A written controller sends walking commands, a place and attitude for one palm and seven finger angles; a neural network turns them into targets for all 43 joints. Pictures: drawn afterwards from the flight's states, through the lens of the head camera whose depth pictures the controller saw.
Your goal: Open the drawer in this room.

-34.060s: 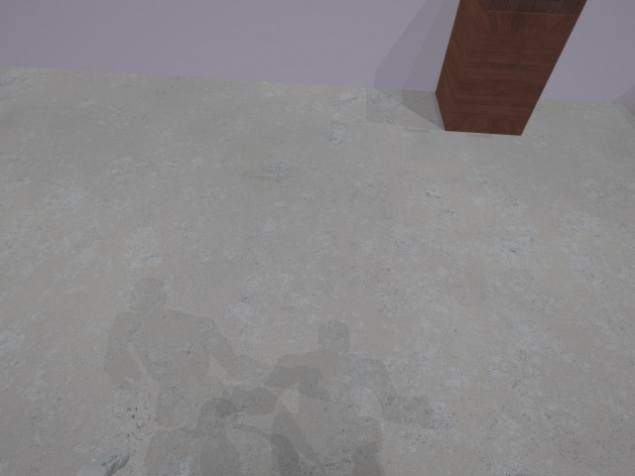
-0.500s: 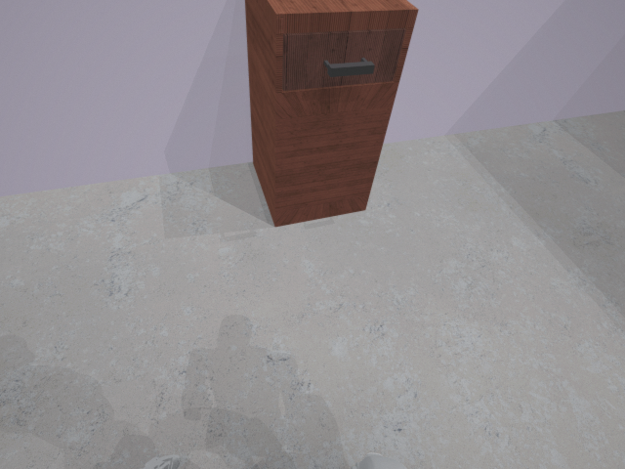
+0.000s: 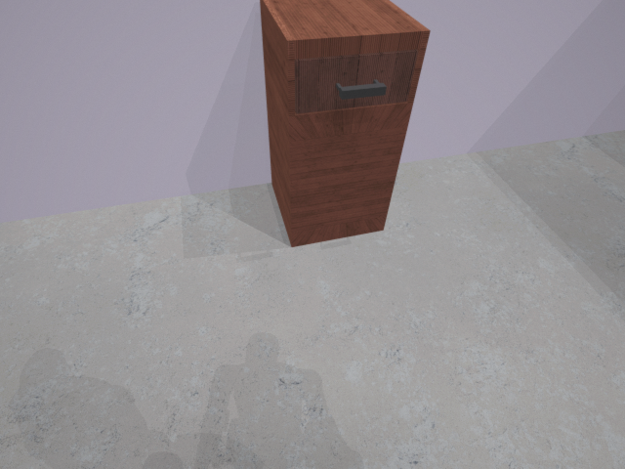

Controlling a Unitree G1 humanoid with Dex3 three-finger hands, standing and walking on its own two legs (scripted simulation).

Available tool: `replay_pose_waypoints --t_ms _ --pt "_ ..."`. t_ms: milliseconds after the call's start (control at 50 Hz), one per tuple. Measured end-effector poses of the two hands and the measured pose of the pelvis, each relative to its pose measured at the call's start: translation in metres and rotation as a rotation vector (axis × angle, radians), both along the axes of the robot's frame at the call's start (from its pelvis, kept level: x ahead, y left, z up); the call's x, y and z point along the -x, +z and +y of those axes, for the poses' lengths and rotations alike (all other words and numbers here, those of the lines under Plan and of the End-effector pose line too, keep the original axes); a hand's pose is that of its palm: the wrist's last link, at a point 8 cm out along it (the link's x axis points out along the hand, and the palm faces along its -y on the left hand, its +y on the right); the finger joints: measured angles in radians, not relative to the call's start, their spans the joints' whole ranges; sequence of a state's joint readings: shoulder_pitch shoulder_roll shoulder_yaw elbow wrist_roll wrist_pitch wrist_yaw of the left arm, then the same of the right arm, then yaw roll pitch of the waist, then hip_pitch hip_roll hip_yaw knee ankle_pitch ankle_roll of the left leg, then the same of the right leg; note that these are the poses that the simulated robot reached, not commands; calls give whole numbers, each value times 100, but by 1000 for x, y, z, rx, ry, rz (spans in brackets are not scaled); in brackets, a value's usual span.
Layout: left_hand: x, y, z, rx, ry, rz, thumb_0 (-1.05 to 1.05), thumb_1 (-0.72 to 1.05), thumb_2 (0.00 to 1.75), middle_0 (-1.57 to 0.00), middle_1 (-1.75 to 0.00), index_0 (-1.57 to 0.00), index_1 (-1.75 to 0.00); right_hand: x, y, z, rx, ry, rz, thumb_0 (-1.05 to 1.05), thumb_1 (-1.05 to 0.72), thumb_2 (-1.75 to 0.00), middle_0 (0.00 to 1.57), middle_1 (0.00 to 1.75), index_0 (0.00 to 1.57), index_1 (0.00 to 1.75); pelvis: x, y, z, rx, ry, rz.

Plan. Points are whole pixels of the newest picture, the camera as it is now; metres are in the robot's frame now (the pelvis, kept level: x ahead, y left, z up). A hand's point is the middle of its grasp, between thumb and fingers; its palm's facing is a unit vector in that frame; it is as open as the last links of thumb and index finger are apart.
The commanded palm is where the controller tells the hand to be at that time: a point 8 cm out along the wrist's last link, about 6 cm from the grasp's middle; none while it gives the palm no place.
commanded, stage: look at it before walking up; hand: left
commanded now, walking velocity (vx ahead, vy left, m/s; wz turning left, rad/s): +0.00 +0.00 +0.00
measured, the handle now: (360, 87) +1.18 -0.07 -0.05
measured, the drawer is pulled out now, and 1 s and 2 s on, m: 0.00 0.00 0.00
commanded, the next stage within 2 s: walk to a spot facing it in 0.48 s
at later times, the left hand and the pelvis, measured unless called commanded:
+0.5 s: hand out of the picture -0.04 +0.14 -0.18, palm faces +0.05 -0.99 -0.12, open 7.4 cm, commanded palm none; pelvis -0.01 +0.01 +0.00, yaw -1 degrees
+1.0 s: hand out of the picture +0.05 +0.17 -0.19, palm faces -0.10 -0.97 -0.24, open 7.4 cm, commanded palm none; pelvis +0.00 -0.01 -0.03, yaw -11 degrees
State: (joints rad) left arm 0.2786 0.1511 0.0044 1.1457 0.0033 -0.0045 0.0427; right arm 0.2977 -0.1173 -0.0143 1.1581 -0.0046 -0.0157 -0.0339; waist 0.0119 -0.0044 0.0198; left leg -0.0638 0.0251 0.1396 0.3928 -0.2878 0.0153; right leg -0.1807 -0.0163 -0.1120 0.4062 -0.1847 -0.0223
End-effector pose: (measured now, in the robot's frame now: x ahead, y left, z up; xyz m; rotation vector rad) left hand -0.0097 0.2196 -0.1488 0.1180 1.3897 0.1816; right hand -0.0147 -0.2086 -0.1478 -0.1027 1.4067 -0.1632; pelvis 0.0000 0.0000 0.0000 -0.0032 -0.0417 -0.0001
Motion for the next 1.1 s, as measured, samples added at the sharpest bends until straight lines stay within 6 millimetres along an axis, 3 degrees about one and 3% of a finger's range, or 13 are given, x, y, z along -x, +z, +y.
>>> replay_pose_waypoints --t_ms 100,180,340,560,760,860,1000,1100 --pt "38 -2 -16 47 14 98 0 92 90 -20 -30 -20 -30 2 4 -4 15 8 8 1 -92 -90 20 30 20 30 3 1 1 0 -2 -1" --pt "57 -2 -28 79 23 144 1 91 90 -20 -30 -20 -30 7 5 0 12 10 25 1 -92 -90 20 30 20 30 5 2 2 0 -3 0" --pt "62 -2 -35 98 22 155 1 91 90 -20 -30 -20 -30 21 2 16 -21 -5 51 1 -91 -90 20 30 20 30 7 2 5 -1 -6 7" --pt "30 -2 -20 64 -5 73 1 91 90 -20 -30 -20 -30 36 -1 33 -54 -35 72 0 -91 -90 20 30 20 30 5 1 9 -3 -10 12" --pt "15 -8 -5 51 -39 86 1 91 90 -20 -30 -20 -30 38 -5 28 -20 -94 73 0 -91 -90 20 30 20 30 8 -6 13 -8 -64 17" --pt "-3 -11 3 17 -83 93 1 91 90 -20 -30 -20 -30 35 -15 13 0 -145 40 0 -91 -90 20 30 20 30 9 -14 9 -28 -119 11" --pt "-58 -8 -2 -52 -166 -26 1 91 90 -20 -30 -20 -30 21 -33 -24 -5 -195 -11 1 -91 -90 20 30 20 30 3 -26 -14 -17 -191 10" --pt "-80 -1 -12 -62 -210 -79 1 91 90 -20 -30 -20 -30 -8 -19 -57 39 -208 -90 1 -91 -90 20 30 20 30 11 -19 -23 -17 -234 10"
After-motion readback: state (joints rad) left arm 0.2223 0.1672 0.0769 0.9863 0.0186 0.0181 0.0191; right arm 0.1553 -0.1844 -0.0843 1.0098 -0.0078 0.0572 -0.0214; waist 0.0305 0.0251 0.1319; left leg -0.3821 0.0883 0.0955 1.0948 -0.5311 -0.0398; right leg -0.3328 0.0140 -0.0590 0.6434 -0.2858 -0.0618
